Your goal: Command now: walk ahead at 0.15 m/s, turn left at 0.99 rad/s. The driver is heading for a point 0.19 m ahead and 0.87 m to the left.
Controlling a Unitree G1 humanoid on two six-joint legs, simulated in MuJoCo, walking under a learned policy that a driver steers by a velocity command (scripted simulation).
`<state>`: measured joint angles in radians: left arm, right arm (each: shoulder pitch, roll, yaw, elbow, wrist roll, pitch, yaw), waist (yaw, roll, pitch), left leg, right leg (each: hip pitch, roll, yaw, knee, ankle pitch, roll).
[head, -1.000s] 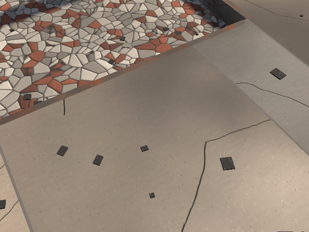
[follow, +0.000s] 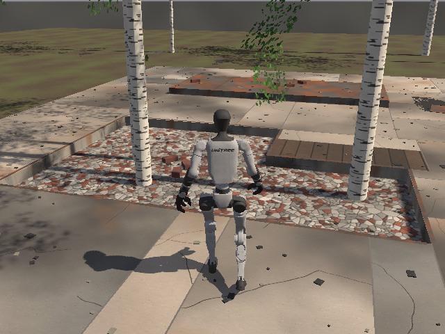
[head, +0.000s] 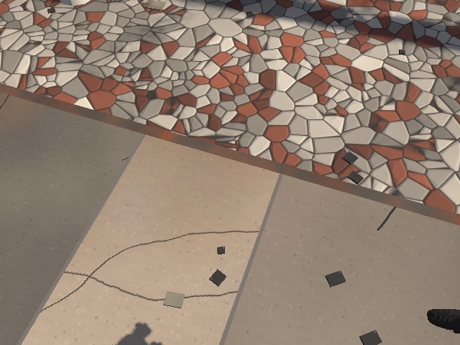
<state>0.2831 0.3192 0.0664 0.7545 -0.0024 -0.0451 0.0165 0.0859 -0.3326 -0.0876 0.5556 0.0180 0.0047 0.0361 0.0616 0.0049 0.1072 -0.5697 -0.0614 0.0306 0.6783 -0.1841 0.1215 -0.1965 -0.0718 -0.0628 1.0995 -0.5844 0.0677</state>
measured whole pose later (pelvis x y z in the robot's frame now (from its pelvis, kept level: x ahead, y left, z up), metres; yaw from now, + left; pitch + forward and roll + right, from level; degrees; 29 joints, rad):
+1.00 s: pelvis +0.14 +0.02 +0.05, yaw +58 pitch +2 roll -4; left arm 0.12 0.33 0.12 0.68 -0.01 -0.07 -0.01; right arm 0.39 -0.27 -0.06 0.68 0.02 -0.02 0.00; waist -0.03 -0.04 0.02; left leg -0.20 -0.01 -0.13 0.45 -0.29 0.08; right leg -0.59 -0.02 0.03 0.99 -0.22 0.02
